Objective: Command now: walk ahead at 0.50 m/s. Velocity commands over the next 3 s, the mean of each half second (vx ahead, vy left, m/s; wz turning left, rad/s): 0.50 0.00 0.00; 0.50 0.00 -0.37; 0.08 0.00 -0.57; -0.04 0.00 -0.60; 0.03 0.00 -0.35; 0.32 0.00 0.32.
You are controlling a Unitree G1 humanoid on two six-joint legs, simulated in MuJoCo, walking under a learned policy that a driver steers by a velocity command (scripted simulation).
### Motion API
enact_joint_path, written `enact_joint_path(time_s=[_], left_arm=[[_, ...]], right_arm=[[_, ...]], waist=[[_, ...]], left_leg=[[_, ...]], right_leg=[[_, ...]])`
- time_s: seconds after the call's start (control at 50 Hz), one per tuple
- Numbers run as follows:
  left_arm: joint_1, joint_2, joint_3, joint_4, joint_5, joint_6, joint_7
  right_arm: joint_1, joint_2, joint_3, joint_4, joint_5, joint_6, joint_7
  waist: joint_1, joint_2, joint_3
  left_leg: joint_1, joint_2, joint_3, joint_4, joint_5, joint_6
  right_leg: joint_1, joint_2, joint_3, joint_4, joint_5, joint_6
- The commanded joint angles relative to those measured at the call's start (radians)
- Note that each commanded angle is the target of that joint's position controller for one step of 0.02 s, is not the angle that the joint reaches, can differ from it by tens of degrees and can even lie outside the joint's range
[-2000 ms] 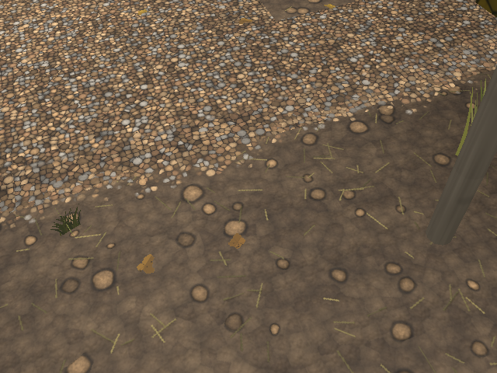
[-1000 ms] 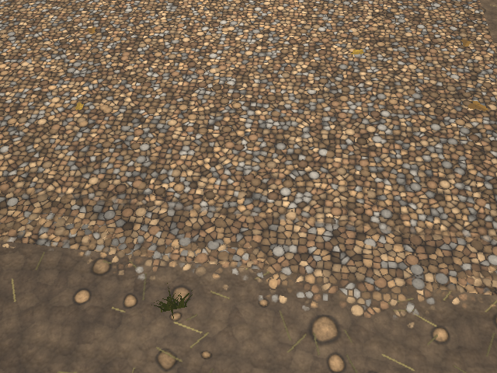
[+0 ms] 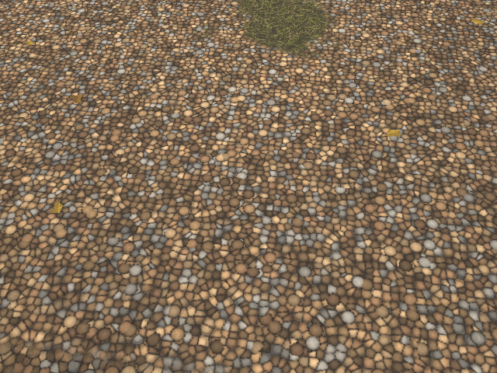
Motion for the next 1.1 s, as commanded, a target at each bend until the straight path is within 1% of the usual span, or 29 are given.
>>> enact_joint_path(time_s=[0.02,0.04,0.06,0.08,0.12,0.14,0.18,0.3,0.36,0.44,0.5,0.52,0.54,0.56,0.58,0.6,0.62,0.64,0.66,0.68,0.74,0.78,0.88,0.98,1.02,1.04,1.06,1.08,1.1], left_arm=[[0.48,0.309,0.093,0.085,0.026,-0.011,0.023],[0.401,0.256,0.085,0.076,-0.019,0.001,0.015],[0.295,0.194,0.069,0.061,-0.027,0.001,0.012],[0.248,0.134,0.053,0.059,-0.023,-0.006,0.008],[0.223,0.081,0.036,0.08,-0.026,-0.018,0.013],[0.244,0.092,0.037,0.092,-0.025,-0.026,0.014],[0.293,0.108,0.042,0.121,-0.032,-0.04,0.013],[0.385,0.11,0.038,0.165,-0.033,-0.039,0.014],[0.432,0.116,0.037,0.186,-0.03,-0.039,0.017],[0.47,0.123,0.037,0.214,-0.019,-0.032,0.028],[0.437,0.139,0.042,0.22,-0.014,-0.026,0.036],[0.419,0.144,0.042,0.22,-0.016,-0.022,0.034],[0.406,0.13,0.036,0.208,-0.023,-0.022,0.031],[0.451,0.048,0.013,0.164,-0.057,-0.025,0.021],[0.506,0.067,0.027,0.176,-0.058,-0.019,0.027],[0.433,0.127,0.046,0.176,-0.038,-0.01,0.031],[0.376,0.102,0.043,0.165,-0.034,-0.012,0.025],[0.362,0.074,0.041,0.167,-0.033,-0.007,0.02],[0.354,0.068,0.045,0.166,-0.017,0.007,0.013],[0.383,0.05,0.043,0.171,-0.009,0.022,0.005],[0.322,0.037,0.047,0.148,-0.011,0.046,-0.008],[0.248,0.038,0.048,0.12,-0.012,0.052,-0.014],[0.073,0.019,0.035,0.051,-0.013,0.048,-0.029],[-0.04,0.025,0.027,-0.008,-0.004,0.045,-0.038],[-0.003,0.037,0.033,-0.004,0.0,0.044,-0.035],[0.058,0.046,0.039,0.012,0.003,0.042,-0.029],[0.158,0.059,0.048,0.042,0.006,0.032,-0.023],[0.285,0.082,0.061,0.079,0.016,0.015,-0.012],[0.374,0.167,0.087,0.095,0.028,0.0,0.001]], right_arm=[[0.102,-0.028,-0.002,-0.081,0.038,-0.012,0.006],[0.034,-0.133,-0.029,-0.072,0.008,-0.008,0.001],[-0.04,-0.13,-0.033,-0.095,0.008,-0.011,0.006],[-0.081,-0.109,-0.027,-0.101,0.008,-0.015,0.009],[-0.072,-0.078,-0.024,-0.092,-0.013,0.008,0.019],[-0.058,-0.064,-0.022,-0.088,-0.017,0.019,0.026],[-0.098,-0.056,-0.021,-0.099,-0.02,0.031,0.033],[-0.348,-0.049,-0.011,-0.177,-0.011,0.035,0.042],[-0.439,-0.039,-0.002,-0.204,-0.006,0.031,0.041],[-0.506,-0.057,-0.004,-0.236,-0.006,0.023,0.037],[-0.422,-0.081,-0.018,-0.219,-0.008,0.009,0.027],[-0.292,-0.095,-0.029,-0.178,-0.011,0.0,0.019],[-0.11,-0.137,-0.046,-0.122,-0.027,-0.013,0.007],[0.028,-0.243,-0.073,-0.109,-0.055,-0.019,-0.006],[0.009,-0.265,-0.082,-0.109,-0.027,-0.002,0.005],[-0.1,-0.2,-0.067,-0.129,-0.006,0.005,0.008],[-0.186,-0.128,-0.048,-0.143,-0.001,0.0,0.011],[-0.224,-0.088,-0.037,-0.143,-0.003,-0.006,0.011],[-0.229,-0.06,-0.029,-0.13,0.0,-0.014,0.005],[-0.222,-0.066,-0.029,-0.124,0.0,-0.022,0.001],[-0.169,-0.082,-0.034,-0.103,0.008,-0.046,-0.001],[-0.134,-0.086,-0.035,-0.091,0.005,-0.05,-0.005],[-0.08,-0.082,-0.03,-0.071,0.003,-0.048,-0.011],[-0.003,-0.108,-0.036,-0.04,-0.001,-0.032,-0.026],[-0.021,-0.128,-0.041,-0.043,-0.004,-0.02,-0.033],[-0.032,-0.144,-0.047,-0.046,-0.004,-0.012,-0.037],[-0.045,-0.156,-0.052,-0.052,-0.002,-0.002,-0.039],[-0.06,-0.164,-0.055,-0.062,0.009,0.006,-0.037],[-0.07,-0.145,-0.051,-0.09,0.024,0.002,-0.031]], waist=[[0.155,-0.273,-0.339],[0.145,-0.115,-0.283],[0.104,-0.068,-0.136],[0.087,-0.019,-0.067],[0.034,-0.044,-0.026],[0.027,-0.073,-0.036],[0.022,-0.052,-0.019],[0.068,-0.044,0.04],[0.096,-0.053,0.048],[0.106,-0.059,0.061],[0.054,-0.065,0.021],[-0.005,-0.05,-0.042],[-0.073,-0.01,-0.148],[-0.082,0.155,-0.297],[-0.05,0.244,-0.369],[-0.013,0.102,-0.221],[0.009,0.057,-0.097],[0.035,0.051,-0.037],[0.057,0.066,-0.001],[0.075,0.1,-0.01],[0.085,0.069,0.003],[0.076,0.065,0.022],[0.047,0.067,0.057],[0.02,0.073,0.066],[0.05,0.092,0.043],[0.075,0.107,0.01],[0.11,0.106,-0.041],[0.166,0.083,-0.115],[0.207,0.001,-0.205]], left_leg=[[-0.611,-0.045,0.015,0.847,-0.007,0.032],[-0.693,-0.005,-0.138,0.925,-0.045,0.052],[-0.724,0.047,-0.135,0.908,0.045,0.058],[-0.698,0.083,-0.127,0.851,0.11,0.056],[-0.608,0.125,-0.115,0.76,0.163,0.038],[-0.579,0.121,-0.103,0.746,0.168,0.028],[-0.615,0.133,-0.086,0.708,0.197,0.009],[-0.738,0.152,-0.031,0.434,0.395,-0.032],[-0.712,0.127,-0.004,0.303,0.45,-0.026],[-0.708,0.105,0.0,0.211,0.401,0.009],[-0.545,0.051,0.016,0.148,0.289,0.055],[-0.387,0.021,0.027,0.089,0.298,0.075],[-0.128,0.071,-0.026,0.064,0.324,0.106],[0.18,0.362,-0.392,0.02,0.192,0.182],[0.224,0.5,-0.7,-0.105,0.174,0.245],[0.082,0.453,-0.57,-0.12,0.11,0.214],[-0.07,0.411,-0.438,-0.167,0.123,0.187],[-0.165,0.364,-0.335,-0.209,0.162,0.144],[-0.23,0.314,-0.246,-0.233,0.223,0.101],[-0.255,0.313,-0.197,-0.24,0.274,0.098],[-0.243,0.299,-0.094,-0.263,0.383,0.099],[-0.215,0.29,-0.034,-0.269,0.435,0.097],[-0.167,0.264,0.088,-0.261,0.561,0.083],[-0.017,0.307,0.161,-0.192,0.772,0.078],[0.023,0.312,0.198,-0.073,1.081,0.069],[0.033,0.31,0.208,0.033,1.244,0.063],[0.024,0.302,0.209,0.196,1.303,0.057],[-0.048,0.287,0.214,0.421,1.186,0.03],[-0.268,0.231,0.212,0.72,0.739,-0.018]], right_leg=[[0.785,-0.429,0.696,-0.183,-0.163,-0.234],[0.704,-0.388,0.738,-0.241,-0.202,-0.217],[0.563,-0.356,0.566,-0.253,-0.195,-0.189],[0.448,-0.309,0.461,-0.293,-0.101,-0.162],[0.32,-0.221,0.309,-0.346,-0.015,-0.1],[0.3,-0.225,0.288,-0.354,0.045,-0.112],[0.298,-0.213,0.242,-0.378,0.104,-0.124],[0.358,-0.165,0.15,-0.421,0.16,-0.106],[0.407,-0.167,0.126,-0.41,0.22,-0.1],[0.527,-0.212,0.128,-0.36,0.322,-0.1],[0.554,-0.222,0.117,-0.215,0.593,-0.074],[0.53,-0.196,0.105,-0.066,0.668,-0.06],[0.397,-0.148,0.079,0.146,0.542,-0.041],[0.086,-0.037,0.021,0.495,0.108,0.002],[-0.092,0.079,0.076,0.717,-0.442,0.003],[-0.141,0.002,0.15,0.76,-0.372,-0.01],[-0.139,-0.037,0.15,0.724,-0.29,-0.009],[-0.108,-0.067,0.145,0.67,-0.242,-0.008],[-0.076,-0.085,0.148,0.632,-0.212,-0.003],[-0.045,-0.087,0.138,0.626,-0.196,0.007],[-0.112,-0.098,0.122,0.613,-0.122,0.025],[-0.187,-0.107,0.112,0.571,-0.053,0.035],[-0.21,-0.086,0.046,0.309,0.089,0.044],[-0.176,-0.047,-0.04,0.139,0.035,-0.008],[-0.1,0.008,-0.077,0.114,-0.053,-0.044],[-0.036,0.049,-0.097,0.109,-0.102,-0.063],[0.056,0.087,-0.1,0.072,-0.108,-0.083],[0.226,0.104,-0.073,-0.039,0.005,-0.105],[0.471,-0.045,0.096,-0.067,0.327,-0.154]])
Next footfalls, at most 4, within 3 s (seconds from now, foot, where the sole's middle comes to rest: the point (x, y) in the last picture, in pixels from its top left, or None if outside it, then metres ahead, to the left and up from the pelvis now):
0.54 left None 0.45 0.10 -0.76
1.10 right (289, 288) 0.69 -0.11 -0.76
1.76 left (220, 276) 0.74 0.09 -0.76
2.22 right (263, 338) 0.55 -0.03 -0.76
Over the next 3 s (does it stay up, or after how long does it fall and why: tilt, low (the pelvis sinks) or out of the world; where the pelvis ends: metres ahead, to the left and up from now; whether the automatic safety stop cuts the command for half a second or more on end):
stays up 0.76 -0.03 0.01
